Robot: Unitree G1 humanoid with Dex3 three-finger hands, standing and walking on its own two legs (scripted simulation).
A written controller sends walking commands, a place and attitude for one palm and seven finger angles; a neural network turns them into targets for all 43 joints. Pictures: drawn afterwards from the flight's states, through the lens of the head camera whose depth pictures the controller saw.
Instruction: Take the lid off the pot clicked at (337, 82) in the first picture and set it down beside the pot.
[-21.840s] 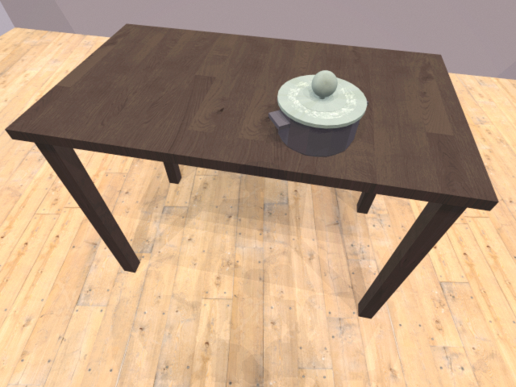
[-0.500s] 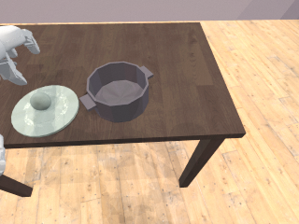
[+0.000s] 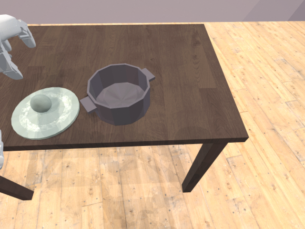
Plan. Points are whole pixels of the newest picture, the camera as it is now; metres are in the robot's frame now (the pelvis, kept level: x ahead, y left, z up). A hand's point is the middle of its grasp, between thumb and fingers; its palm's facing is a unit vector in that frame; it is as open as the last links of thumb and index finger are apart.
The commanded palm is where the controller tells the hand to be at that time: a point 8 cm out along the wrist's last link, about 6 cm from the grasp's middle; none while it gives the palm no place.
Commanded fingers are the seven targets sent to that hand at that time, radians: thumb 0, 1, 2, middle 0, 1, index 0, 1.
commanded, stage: draw the hand back to the body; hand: left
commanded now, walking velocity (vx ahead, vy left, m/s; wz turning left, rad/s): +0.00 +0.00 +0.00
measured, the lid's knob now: (41, 103) +0.45 +0.31 +0.05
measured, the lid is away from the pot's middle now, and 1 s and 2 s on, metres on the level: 0.23 0.23 0.23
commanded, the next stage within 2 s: none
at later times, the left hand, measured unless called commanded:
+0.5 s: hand (13, 71) +0.41 +0.28 +0.20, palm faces -0.04 -0.48 -0.88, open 11.0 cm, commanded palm +0.37 +0.30 +0.26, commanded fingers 0.00 -0.03 0.69 -0.36 -0.83 -0.36 -0.83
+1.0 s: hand (10, 74) +0.36 +0.24 +0.25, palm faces +0.46 -0.86 -0.24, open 9.7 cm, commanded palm +0.30 +0.28 +0.25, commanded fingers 0.00 0.53 0.81 -0.27 -0.51 -0.27 -0.51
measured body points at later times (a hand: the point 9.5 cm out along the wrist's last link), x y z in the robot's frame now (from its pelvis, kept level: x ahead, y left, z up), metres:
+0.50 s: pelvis +0.00 +0.00 +0.00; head +0.04 -0.01 +0.45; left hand +0.41 +0.30 +0.25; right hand +0.14 -0.25 -0.11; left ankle -0.02 +0.08 -0.74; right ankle -0.02 -0.14 -0.74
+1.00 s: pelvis +0.02 -0.03 +0.01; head +0.02 -0.05 +0.45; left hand +0.33 +0.28 +0.26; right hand +0.16 -0.29 -0.10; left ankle -0.02 +0.08 -0.74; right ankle -0.02 -0.15 -0.74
